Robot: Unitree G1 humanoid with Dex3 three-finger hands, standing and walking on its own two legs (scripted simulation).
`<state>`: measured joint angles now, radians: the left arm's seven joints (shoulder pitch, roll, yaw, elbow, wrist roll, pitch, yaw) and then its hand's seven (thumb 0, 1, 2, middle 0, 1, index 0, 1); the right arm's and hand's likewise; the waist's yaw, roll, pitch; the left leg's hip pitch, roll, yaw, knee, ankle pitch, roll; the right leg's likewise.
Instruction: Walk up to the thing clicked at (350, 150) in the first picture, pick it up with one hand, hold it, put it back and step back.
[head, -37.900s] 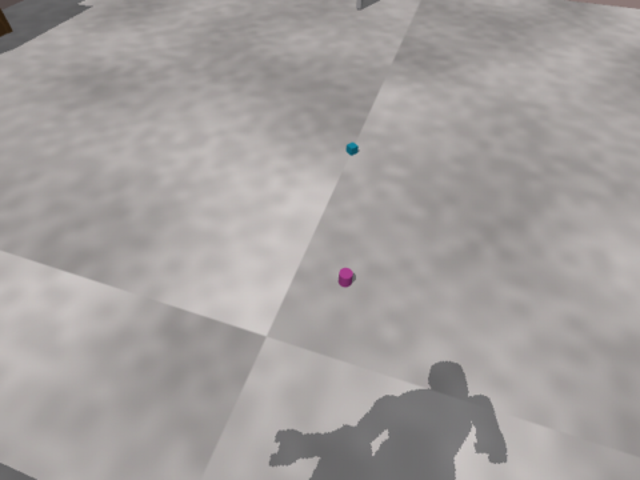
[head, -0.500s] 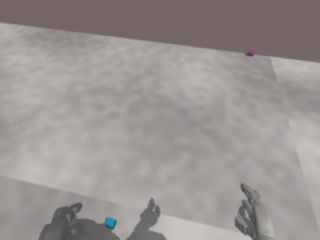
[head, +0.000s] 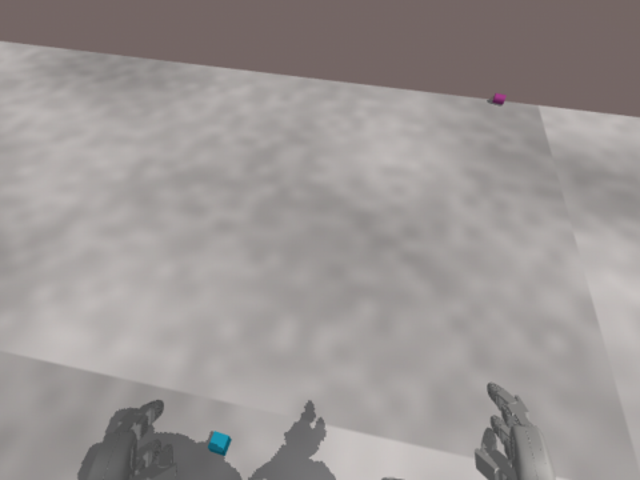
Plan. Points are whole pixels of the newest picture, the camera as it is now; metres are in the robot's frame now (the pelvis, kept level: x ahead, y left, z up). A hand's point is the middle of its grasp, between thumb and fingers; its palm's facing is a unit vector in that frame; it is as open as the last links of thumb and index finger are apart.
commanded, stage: home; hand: left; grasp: from above
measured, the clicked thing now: (219, 443) +0.34 +0.26 -0.69
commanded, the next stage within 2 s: stand in 1.28 s
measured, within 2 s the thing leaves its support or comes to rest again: neither
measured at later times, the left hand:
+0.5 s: hand (169, 470) +0.16 +0.18 -0.05, palm faces +0.04 -0.98 -0.20, open 7.4 cm
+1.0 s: hand (170, 468) +0.16 +0.18 -0.05, palm faces +0.04 -0.98 -0.20, open 7.4 cm
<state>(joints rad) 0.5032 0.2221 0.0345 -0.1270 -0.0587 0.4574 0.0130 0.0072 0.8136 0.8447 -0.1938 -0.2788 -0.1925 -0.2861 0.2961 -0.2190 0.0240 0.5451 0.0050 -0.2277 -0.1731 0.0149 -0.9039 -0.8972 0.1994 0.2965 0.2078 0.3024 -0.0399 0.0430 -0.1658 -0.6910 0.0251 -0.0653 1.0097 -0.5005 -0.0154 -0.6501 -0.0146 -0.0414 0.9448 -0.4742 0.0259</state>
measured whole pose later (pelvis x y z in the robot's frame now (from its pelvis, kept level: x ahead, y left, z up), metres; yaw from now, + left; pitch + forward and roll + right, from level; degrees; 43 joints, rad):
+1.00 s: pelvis +0.00 +0.00 +0.00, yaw +0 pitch +11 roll -3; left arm 0.51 0.23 0.03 -0.15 -0.06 0.47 0.02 0.01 0.91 0.90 -0.20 -0.30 -0.20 -0.30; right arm 0.29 -0.22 0.02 0.53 0.01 -0.22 -0.17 0.01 -0.90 -0.90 0.20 0.30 0.21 0.30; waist -0.04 0.04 -0.18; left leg -0.70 0.03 -0.07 1.03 -0.52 -0.02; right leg -0.66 -0.01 -0.04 0.96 -0.49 0.03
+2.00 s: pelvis -0.01 +0.01 +0.06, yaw +0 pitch -4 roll +0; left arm 0.21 0.27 0.03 1.07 0.03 0.01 0.03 0.00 0.91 0.90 -0.21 -0.30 -0.20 -0.30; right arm 0.18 -0.28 -0.04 1.07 -0.03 0.00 -0.02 0.01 -0.91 -0.90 0.20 0.30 0.21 0.30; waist 0.02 0.00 0.06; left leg -0.15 -0.01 -0.02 0.46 -0.25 0.00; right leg -0.14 -0.05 -0.01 0.45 -0.24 0.04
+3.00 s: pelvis +0.00 -0.01 +0.07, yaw -1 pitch -3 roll +0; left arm 0.10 0.31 0.03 1.16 0.01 -0.01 0.01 0.00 0.91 0.90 -0.21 -0.30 -0.20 -0.30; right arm 0.12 -0.32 -0.01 1.14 -0.02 -0.01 -0.01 0.01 -0.91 -0.90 0.20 0.30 0.21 0.30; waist 0.00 0.01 0.06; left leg -0.10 0.02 -0.01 0.33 -0.18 -0.02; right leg -0.10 -0.03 -0.01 0.34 -0.18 0.02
